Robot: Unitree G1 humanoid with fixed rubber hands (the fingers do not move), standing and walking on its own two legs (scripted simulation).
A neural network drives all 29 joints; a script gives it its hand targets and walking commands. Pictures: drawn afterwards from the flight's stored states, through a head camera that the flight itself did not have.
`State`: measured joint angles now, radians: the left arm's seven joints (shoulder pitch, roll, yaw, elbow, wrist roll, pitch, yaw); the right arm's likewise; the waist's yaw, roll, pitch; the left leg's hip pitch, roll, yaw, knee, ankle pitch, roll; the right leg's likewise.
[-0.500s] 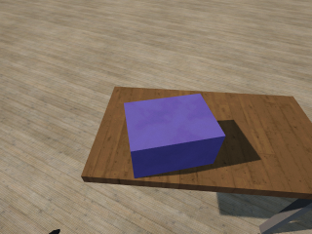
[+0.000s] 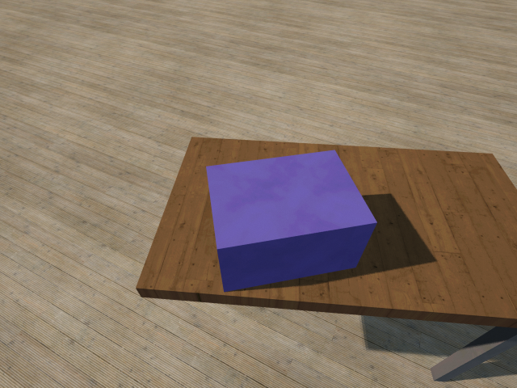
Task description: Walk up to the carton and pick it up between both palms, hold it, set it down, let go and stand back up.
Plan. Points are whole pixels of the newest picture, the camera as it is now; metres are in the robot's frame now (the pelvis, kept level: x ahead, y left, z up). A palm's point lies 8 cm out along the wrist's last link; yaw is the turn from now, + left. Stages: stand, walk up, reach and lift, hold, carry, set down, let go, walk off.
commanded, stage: stand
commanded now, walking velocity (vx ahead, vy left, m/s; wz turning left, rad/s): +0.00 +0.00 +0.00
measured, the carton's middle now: (281, 217) +0.47 -0.04 -0.07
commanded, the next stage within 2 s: none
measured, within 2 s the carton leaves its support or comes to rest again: neither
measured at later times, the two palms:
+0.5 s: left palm out of the picture +0.08 +0.30 -0.11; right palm out of the picture +0.09 -0.31 -0.11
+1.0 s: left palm out of the picture +0.09 +0.30 -0.11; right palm out of the picture +0.10 -0.31 -0.11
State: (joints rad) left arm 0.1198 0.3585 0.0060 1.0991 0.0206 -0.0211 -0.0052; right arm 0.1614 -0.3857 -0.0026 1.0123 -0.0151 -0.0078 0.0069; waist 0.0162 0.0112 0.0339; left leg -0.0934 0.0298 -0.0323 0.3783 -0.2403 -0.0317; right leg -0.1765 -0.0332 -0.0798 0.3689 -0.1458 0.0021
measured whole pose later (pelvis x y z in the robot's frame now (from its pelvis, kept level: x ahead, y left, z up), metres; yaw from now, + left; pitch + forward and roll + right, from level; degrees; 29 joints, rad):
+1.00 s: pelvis +0.01 +0.00 +0.00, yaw +0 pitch -2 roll +0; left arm 0.10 0.36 0.01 1.14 0.01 -0.02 0.00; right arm 0.13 -0.39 -0.01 1.05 -0.01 -0.01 0.00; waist 0.02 0.02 0.04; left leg -0.05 0.03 -0.02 0.32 -0.23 -0.03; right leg -0.15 -0.03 -0.07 0.34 -0.15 0.00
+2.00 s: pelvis +0.02 -0.01 +0.00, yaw -1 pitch -2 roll +0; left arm 0.09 0.36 0.01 1.13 0.01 -0.02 0.00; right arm 0.12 -0.38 -0.01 1.07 -0.02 -0.01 0.00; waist 0.02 0.01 0.04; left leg -0.04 0.04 -0.01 0.31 -0.23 -0.04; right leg -0.15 -0.02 -0.07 0.34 -0.15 0.00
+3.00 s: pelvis +0.02 -0.01 +0.00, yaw -1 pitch -2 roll +0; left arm 0.09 0.35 0.01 1.13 0.02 -0.01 0.00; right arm 0.11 -0.38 -0.01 1.07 -0.02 -0.01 -0.01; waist 0.01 0.02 0.04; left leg -0.03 0.04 -0.01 0.29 -0.22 -0.04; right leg -0.15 -0.02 -0.06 0.35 -0.15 -0.01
